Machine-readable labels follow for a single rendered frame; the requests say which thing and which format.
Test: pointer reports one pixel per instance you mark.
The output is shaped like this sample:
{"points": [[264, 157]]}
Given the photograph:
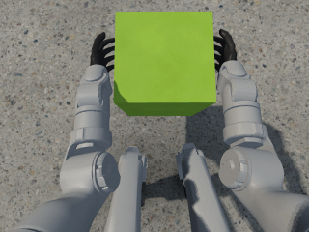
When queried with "left robot upper arm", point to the left robot upper arm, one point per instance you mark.
{"points": [[86, 181]]}

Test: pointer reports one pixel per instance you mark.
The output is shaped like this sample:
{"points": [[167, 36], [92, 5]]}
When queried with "robot left forearm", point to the robot left forearm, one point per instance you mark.
{"points": [[91, 131]]}

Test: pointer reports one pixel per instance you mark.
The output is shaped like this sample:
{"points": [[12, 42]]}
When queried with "right robot upper arm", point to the right robot upper arm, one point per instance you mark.
{"points": [[256, 177]]}

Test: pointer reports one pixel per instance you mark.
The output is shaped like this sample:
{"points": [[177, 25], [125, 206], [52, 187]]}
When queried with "robot right forearm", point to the robot right forearm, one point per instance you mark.
{"points": [[241, 109]]}

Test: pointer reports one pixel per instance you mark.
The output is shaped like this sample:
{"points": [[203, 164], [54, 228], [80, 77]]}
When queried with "carton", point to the carton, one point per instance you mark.
{"points": [[164, 63]]}

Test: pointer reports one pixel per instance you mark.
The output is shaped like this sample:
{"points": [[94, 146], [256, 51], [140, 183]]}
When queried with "left robot hand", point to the left robot hand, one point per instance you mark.
{"points": [[98, 52]]}

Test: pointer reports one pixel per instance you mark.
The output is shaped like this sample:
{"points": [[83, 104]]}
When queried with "left robot thigh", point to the left robot thigh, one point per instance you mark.
{"points": [[125, 208]]}

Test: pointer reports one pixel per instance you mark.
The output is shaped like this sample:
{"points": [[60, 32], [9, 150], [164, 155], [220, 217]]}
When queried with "left robot shin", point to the left robot shin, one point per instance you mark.
{"points": [[129, 149]]}

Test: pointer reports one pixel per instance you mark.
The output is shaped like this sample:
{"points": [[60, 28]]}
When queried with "right robot hand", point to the right robot hand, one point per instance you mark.
{"points": [[227, 50]]}

